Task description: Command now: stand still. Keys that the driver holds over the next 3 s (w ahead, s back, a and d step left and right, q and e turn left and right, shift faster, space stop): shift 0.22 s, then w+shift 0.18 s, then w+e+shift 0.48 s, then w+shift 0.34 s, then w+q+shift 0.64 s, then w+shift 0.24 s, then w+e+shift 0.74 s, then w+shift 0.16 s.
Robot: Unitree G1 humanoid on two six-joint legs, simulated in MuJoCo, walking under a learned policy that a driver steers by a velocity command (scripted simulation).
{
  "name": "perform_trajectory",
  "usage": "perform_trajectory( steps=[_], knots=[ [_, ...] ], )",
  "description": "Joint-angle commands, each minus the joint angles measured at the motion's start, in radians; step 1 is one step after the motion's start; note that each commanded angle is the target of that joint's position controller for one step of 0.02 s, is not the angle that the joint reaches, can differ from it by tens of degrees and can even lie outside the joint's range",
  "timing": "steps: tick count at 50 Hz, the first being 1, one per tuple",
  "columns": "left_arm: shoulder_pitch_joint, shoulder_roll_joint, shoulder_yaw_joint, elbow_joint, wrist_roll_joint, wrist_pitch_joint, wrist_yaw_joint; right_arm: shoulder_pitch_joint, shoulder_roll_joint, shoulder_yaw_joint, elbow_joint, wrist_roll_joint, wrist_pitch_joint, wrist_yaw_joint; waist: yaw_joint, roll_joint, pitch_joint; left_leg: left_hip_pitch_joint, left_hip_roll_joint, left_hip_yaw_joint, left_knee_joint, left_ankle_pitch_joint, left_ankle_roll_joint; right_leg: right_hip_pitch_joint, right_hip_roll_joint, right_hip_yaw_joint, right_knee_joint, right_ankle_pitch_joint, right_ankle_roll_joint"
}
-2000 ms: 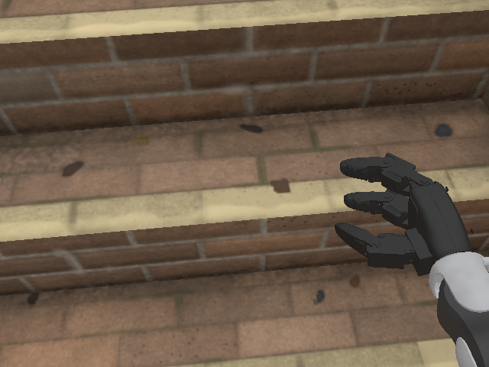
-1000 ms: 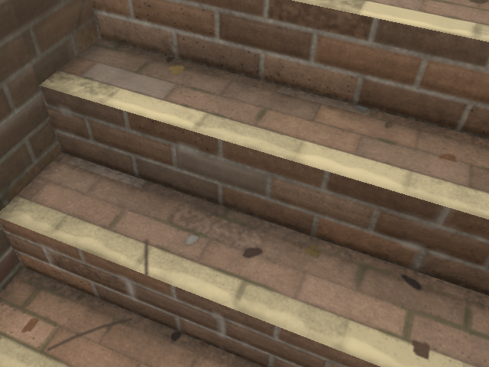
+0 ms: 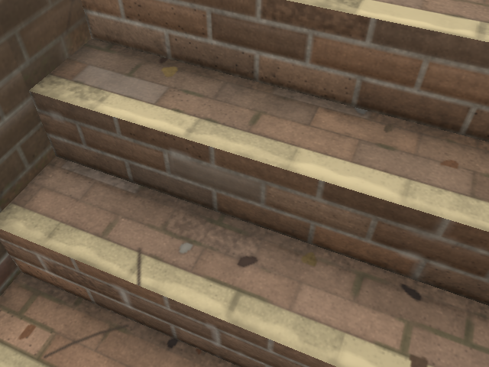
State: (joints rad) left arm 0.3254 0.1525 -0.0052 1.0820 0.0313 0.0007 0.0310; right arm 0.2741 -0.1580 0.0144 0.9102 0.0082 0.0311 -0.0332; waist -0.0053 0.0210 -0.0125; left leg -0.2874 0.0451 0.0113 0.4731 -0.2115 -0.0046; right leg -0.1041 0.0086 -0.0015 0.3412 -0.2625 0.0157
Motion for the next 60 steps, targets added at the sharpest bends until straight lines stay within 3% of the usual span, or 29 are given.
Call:
perform_trajectory(
  steps=[1, 11, 14, 17, 20, 22, 24, 25, 26, 30, 32, 34, 35, 36, 37, 38, 39, 40, 42, 43, 44, 45, 46, 47, 51, 54, 57, 58, 60],
  knots=[
    [0.08, 0.068, 0.007, -0.011, 0.004, -0.009, 0.003, 0.038, -0.078, -0.015, -0.033, 0.001, -0.011, 0.003, 0.001, 0.01, 0.034, 0.01, 0.054, -0.044, -0.093, 0.082, 0.04, -0.034, -0.056, 0.039, -0.052, 0.178, -0.061],
    [0.098, 0.083, 0.012, -0.007, -0.003, -0.014, 0.004, 0.063, -0.084, -0.018, -0.029, 0.0, -0.018, 0.004, -0.005, 0.008, 0.025, 0.041, 0.05, -0.042, -0.103, 0.088, 0.046, -0.04, -0.051, 0.035, -0.055, 0.149, -0.06],
    [0.041, 0.132, 0.027, -0.072, -0.015, -0.021, 0.018, -0.01, -0.148, -0.044, -0.072, 0.017, -0.03, -0.001, 0.021, 0.044, 0.082, -0.108, 0.048, -0.069, -0.134, -0.401, 0.108, -0.109, -0.052, 0.058, 0.009, -0.249, -0.134],
    [0.072, 0.192, 0.046, -0.124, -0.01, -0.044, 0.018, -0.162, -0.088, -0.022, -0.163, 0.027, -0.065, -0.005, 0.096, -0.09, 0.116, -0.33, 0.006, 0.021, 0.016, -0.209, 0.088, -0.038, -0.17, 0.224, -0.094, -0.327, -0.234],
    [-0.029, 0.241, 0.066, -0.169, -0.035, -0.055, 0.013, -0.098, -0.048, 0.002, -0.192, 0.032, -0.106, 0.011, 0.024, -0.198, 0.077, -0.188, 0.016, 0.076, 0.179, -0.057, 0.086, -0.185, -0.28, 0.309, -0.147, -0.324, -0.279],
    [-0.113, 0.144, 0.035, -0.204, -0.044, -0.063, -0.013, 0.068, -0.116, -0.028, -0.146, 0.032, -0.117, 0.017, -0.074, -0.057, 0.067, 0.161, -0.004, 0.084, -0.007, 0.001, 0.087, -0.394, -0.151, 0.178, 0.065, -0.078, -0.236],
    [-0.147, 0.035, -0.005, -0.269, -0.043, -0.118, -0.032, 0.346, -0.287, -0.094, -0.099, -0.003, -0.102, 0.011, -0.176, 0.289, -0.131, 0.665, 0.274, -0.373, -0.172, 0.001, 0.196, -0.789, 0.008, 0.012, 0.635, 0.065, -0.133],
    [-0.155, 0.05, -0.005, -0.26, -0.064, -0.139, -0.04, 0.383, -0.255, -0.087, -0.083, -0.063, -0.091, -0.003, -0.175, 0.221, -0.247, 0.675, 0.414, -0.547, -0.225, -0.013, 0.254, -0.85, 0.013, 0.07, 1.199, -0.104, -0.068],
    [-0.219, 0.029, -0.013, -0.318, -0.087, -0.137, -0.046, 0.279, -0.181, -0.051, -0.089, -0.107, -0.09, -0.004, -0.12, 0.113, -0.16, 0.579, 0.464, -0.486, -0.193, 0.082, 0.257, -1.051, -0.006, 0.142, 1.678, -0.158, -0.058],
    [-0.373, -0.115, -0.104, -0.59, -0.087, -0.109, -0.078, 0.119, -0.034, 0.01, -0.024, -0.091, -0.131, 0.02, -0.021, -0.012, 0.015, 0.391, 0.36, -0.093, -0.155, 0.238, 0.158, -1.478, -0.066, 0.197, 2.251, -0.186, -0.106],
    [-0.323, -0.119, -0.124, -0.643, -0.077, -0.086, -0.096, 0.036, -0.057, 0.013, -0.007, -0.076, -0.125, 0.025, 0.075, -0.035, 0.03, 0.197, 0.315, 0.055, -0.239, 0.137, 0.098, -1.407, -0.084, 0.184, 2.169, -0.141, -0.129],
    [-0.37, -0.057, -0.132, -0.689, -0.076, -0.059, -0.092, -0.1, -0.123, 0.014, -0.025, -0.085, -0.108, 0.032, 0.146, 0.001, 0.068, -0.18, 0.193, 0.249, -0.388, 0.093, 0.079, -1.124, -0.079, 0.037, 1.805, 0.038, -0.107],
    [-0.441, -0.023, -0.131, -0.69, -0.078, -0.037, -0.088, -0.057, -0.101, 0.025, -0.001, -0.053, -0.121, 0.018, 0.105, 0.0, 0.1, -0.287, 0.172, 0.276, -0.476, 0.112, 0.103, -1.004, -0.069, -0.06, 1.664, 0.111, -0.102],
    [-0.436, -0.021, -0.141, -0.699, -0.067, -0.037, -0.082, -0.019, -0.178, 0.012, 0.022, -0.029, -0.133, 0.005, 0.117, 0.044, 0.058, -0.348, 0.181, 0.326, -0.603, 0.264, 0.141, -0.764, -0.086, -0.165, 1.468, 0.037, -0.115],
    [-0.399, -0.006, -0.133, -0.67, -0.062, -0.041, -0.077, 0.039, -0.217, 0.01, 0.041, -0.008, -0.133, 0.006, 0.127, 0.029, -0.024, -0.289, 0.173, 0.351, -0.565, 0.663, 0.163, -0.554, -0.039, -0.214, 1.378, 0.011, -0.148],
    [-0.383, 0.075, -0.09, -0.666, -0.059, -0.056, -0.088, 0.119, -0.279, 0.0, 0.059, 0.01, -0.136, -0.007, 0.156, 0.055, -0.157, -0.102, 0.175, 0.371, -0.372, 1.609, 0.165, -0.43, 0.072, -0.283, 1.329, -0.122, -0.155],
    [-0.228, 0.145, -0.047, -0.594, -0.037, -0.049, -0.079, 0.101, -0.424, -0.038, 0.021, -0.02, -0.118, -0.028, 0.235, 0.101, -0.335, 0.148, 0.256, 0.342, -0.176, 2.233, 0.194, -0.396, 0.111, -0.282, 1.362, -0.246, -0.175],
    [0.011, 0.192, -0.023, -0.554, -0.009, -0.05, -0.088, -0.052, -0.545, -0.089, -0.066, -0.019, -0.08, -0.021, 0.31, 0.198, -0.393, 0.369, 0.327, 0.276, 0.067, 2.295, 0.246, -0.408, 0.1, -0.185, 1.107, -0.478, -0.189],
    [0.067, 0.31, 0.043, -0.496, -0.019, -0.044, -0.109, -0.168, -0.394, -0.079, -0.223, -0.019, -0.055, -0.013, 0.254, 0.002, -0.301, 0.177, 0.244, 0.186, 0.51, 1.595, 0.237, -0.176, 0.117, 0.132, 0.51, -0.279, -0.235],
    [0.053, 0.361, 0.055, -0.455, 0.011, -0.027, -0.087, -0.27, -0.193, -0.035, -0.328, -0.036, -0.084, 0.019, 0.153, -0.443, -0.19, -0.31, -0.005, 0.097, 0.845, 0.338, 0.189, -0.107, -0.003, 0.624, 0.177, -0.349, -0.324],
    [0.032, 0.251, 0.022, -0.444, 0.037, -0.039, -0.058, -0.427, -0.123, -0.023, -0.415, -0.054, -0.132, 0.057, 0.132, -0.335, -0.047, -0.563, -0.137, -0.132, 1.353, 0.076, 0.188, -0.228, -0.053, 0.933, -0.005, -0.495, -0.336],
    [0.025, 0.131, -0.022, -0.422, 0.038, -0.058, -0.058, -0.45, -0.048, 0.001, -0.481, -0.047, -0.163, 0.092, 0.07, -0.202, 0.057, -0.719, -0.107, -0.169, 1.571, 0.054, 0.214, -0.354, -0.077, 0.867, 0.059, -0.487, -0.296],
    [0.019, 0.046, -0.041, -0.374, 0.019, -0.077, -0.077, -0.41, 0.015, 0.036, -0.509, -0.078, -0.189, 0.117, 0.003, -0.107, 0.101, -0.832, -0.101, -0.146, 1.745, 0.037, 0.22, -0.361, -0.047, 0.741, 0.125, -0.338, -0.257],
    [0.002, 0.024, -0.037, -0.339, -0.002, -0.078, -0.082, -0.338, 0.073, 0.063, -0.502, -0.097, -0.196, 0.122, -0.063, -0.021, 0.117, -0.927, -0.075, -0.129, 1.824, 0.034, 0.203, -0.341, -0.031, 0.611, 0.182, -0.154, -0.222],
    [-0.075, 0.049, -0.027, -0.284, -0.008, -0.074, -0.076, -0.226, 0.07, 0.112, -0.434, -0.044, -0.174, 0.111, -0.129, 0.071, 0.064, -0.915, -0.016, -0.067, 1.678, 0.182, 0.135, -0.442, -0.012, 0.362, 0.092, 0.019, -0.148],
    [0.09, 0.047, -0.034, -0.203, 0.001, -0.096, -0.054, -0.411, 0.117, 0.14, -0.483, -0.041, -0.164, 0.081, -0.021, 0.006, 0.101, -1.134, -0.036, 0.033, 1.919, 0.114, 0.104, -0.374, -0.068, 0.386, 0.025, 0.105, -0.19],
    [0.31, 0.082, -0.027, -0.127, -0.05, -0.066, -0.032, -0.711, 0.142, 0.175, -0.619, -0.025, -0.186, 0.07, 0.092, 0.001, 0.056, -1.04, -0.005, 0.183, 1.397, 0.117, 0.092, -0.298, -0.102, 0.361, -0.155, 0.138, -0.16],
    [0.301, 0.116, -0.015, -0.131, -0.071, -0.066, -0.003, -0.791, 0.172, 0.196, -0.669, -0.034, -0.189, 0.067, 0.088, -0.015, -0.006, -0.683, -0.008, 0.265, 1.1, 0.013, 0.1, -0.447, -0.125, 0.304, -0.318, 0.401, -0.162],
    [0.354, 0.174, -0.008, -0.066, -0.053, -0.121, 0.019, -0.544, 0.023, 0.107, -0.649, -0.048, -0.195, 0.053, -0.07, -0.258, -0.329, -0.011, -0.144, 0.288, 0.959, -0.305, 0.122, -0.345, -0.143, 0.206, -0.118, 1.882, -0.216]
  ],
)
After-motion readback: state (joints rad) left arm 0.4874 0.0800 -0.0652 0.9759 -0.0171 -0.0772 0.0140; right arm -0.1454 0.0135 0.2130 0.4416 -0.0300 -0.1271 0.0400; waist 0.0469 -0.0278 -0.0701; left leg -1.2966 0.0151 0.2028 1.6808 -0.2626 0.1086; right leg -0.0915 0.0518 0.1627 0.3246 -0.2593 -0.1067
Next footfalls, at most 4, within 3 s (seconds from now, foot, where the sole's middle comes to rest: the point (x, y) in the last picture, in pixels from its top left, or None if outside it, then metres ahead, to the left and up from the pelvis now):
0.82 right None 0.20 -0.10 -0.57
1.24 left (312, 293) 0.51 -0.11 -0.37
1.62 right None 0.62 -0.43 -0.16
2.10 left None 1.00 -0.09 0.04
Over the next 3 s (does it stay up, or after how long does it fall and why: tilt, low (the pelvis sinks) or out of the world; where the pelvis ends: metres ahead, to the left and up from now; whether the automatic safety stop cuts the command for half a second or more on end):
stays up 1.34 -0.24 1.02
